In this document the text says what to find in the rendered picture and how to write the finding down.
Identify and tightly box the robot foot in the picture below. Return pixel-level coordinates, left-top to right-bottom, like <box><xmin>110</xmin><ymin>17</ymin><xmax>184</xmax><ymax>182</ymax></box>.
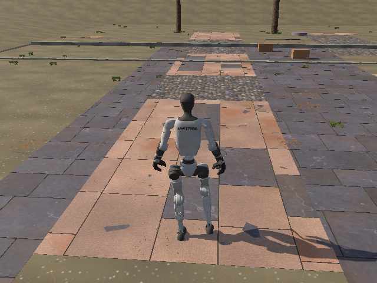
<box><xmin>206</xmin><ymin>224</ymin><xmax>214</xmax><ymax>234</ymax></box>
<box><xmin>177</xmin><ymin>226</ymin><xmax>186</xmax><ymax>241</ymax></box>

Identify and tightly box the left robot hand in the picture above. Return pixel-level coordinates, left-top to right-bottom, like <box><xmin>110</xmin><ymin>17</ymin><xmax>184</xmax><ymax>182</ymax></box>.
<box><xmin>153</xmin><ymin>160</ymin><xmax>166</xmax><ymax>172</ymax></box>

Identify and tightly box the left robot forearm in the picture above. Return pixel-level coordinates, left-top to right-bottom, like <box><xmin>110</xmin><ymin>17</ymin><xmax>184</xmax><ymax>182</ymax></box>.
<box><xmin>154</xmin><ymin>142</ymin><xmax>165</xmax><ymax>163</ymax></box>

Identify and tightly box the right robot forearm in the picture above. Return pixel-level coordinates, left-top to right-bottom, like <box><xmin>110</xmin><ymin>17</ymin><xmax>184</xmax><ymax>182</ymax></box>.
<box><xmin>211</xmin><ymin>142</ymin><xmax>224</xmax><ymax>164</ymax></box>

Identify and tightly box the left robot upper arm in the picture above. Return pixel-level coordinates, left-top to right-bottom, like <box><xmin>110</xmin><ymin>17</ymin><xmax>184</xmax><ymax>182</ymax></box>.
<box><xmin>159</xmin><ymin>119</ymin><xmax>176</xmax><ymax>151</ymax></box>

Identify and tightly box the right robot upper arm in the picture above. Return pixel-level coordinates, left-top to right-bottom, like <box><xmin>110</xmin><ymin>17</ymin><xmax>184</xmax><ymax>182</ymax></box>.
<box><xmin>200</xmin><ymin>119</ymin><xmax>217</xmax><ymax>151</ymax></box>

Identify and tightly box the left robot foot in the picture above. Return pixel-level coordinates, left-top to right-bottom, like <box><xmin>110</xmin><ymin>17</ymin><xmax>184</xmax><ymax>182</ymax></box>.
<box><xmin>177</xmin><ymin>226</ymin><xmax>186</xmax><ymax>241</ymax></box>

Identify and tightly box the right robot hand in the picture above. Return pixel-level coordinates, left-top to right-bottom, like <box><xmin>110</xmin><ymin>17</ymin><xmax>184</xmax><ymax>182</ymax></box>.
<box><xmin>212</xmin><ymin>162</ymin><xmax>226</xmax><ymax>175</ymax></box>

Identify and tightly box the right robot foot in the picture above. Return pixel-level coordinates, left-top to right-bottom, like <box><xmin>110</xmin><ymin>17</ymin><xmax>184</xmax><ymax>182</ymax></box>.
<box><xmin>206</xmin><ymin>224</ymin><xmax>214</xmax><ymax>234</ymax></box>

